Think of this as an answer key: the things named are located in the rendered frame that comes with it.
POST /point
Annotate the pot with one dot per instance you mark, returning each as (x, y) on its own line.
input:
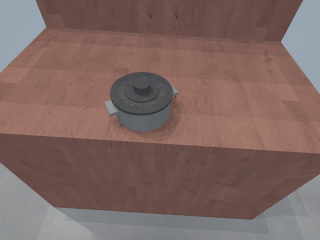
(140, 123)

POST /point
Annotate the knob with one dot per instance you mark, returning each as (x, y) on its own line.
(141, 85)

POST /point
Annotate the table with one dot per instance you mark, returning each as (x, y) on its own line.
(242, 134)

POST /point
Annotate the lid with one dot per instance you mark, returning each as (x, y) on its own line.
(127, 100)

